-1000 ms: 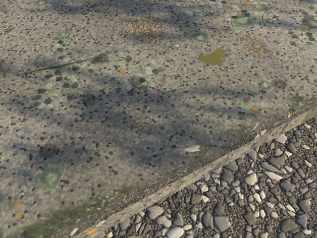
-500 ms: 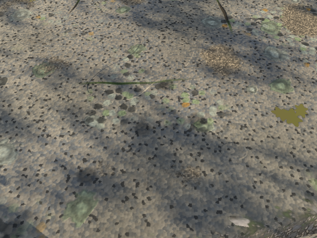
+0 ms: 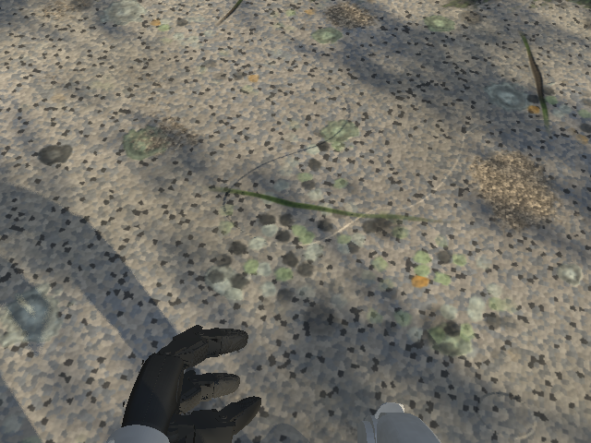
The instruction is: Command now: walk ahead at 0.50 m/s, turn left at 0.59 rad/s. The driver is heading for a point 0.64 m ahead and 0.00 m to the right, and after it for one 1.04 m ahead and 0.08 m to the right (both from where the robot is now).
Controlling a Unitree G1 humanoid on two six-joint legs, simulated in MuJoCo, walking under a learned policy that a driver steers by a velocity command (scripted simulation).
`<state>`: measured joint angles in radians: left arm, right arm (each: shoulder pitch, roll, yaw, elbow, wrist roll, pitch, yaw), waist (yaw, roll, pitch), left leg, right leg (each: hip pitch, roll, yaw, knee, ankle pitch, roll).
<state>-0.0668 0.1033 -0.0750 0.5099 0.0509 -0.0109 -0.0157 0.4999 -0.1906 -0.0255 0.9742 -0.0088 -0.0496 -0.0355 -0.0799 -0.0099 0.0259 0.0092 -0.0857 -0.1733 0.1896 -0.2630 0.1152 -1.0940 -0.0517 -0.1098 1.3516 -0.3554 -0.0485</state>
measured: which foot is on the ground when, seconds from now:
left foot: down 0.00-0.06, up 0.08-0.60, down 0.62-1.00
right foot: up 0.00-0.04, down 0.06-0.64, up 0.66-1.00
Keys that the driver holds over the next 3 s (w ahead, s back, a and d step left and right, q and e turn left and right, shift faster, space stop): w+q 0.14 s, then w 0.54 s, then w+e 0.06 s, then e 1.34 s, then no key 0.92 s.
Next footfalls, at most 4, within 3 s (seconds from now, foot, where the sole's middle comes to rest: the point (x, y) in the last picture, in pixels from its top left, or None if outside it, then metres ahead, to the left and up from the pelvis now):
0.06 right None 0.23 -0.10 -0.68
0.62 left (194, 399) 0.49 0.17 -0.68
1.12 right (277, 286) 0.74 -0.01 -0.68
1.54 left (176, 293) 0.73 0.21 -0.68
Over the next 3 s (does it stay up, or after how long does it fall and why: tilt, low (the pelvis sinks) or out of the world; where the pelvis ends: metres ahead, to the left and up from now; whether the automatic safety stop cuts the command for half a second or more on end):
stays up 0.63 0.12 0.09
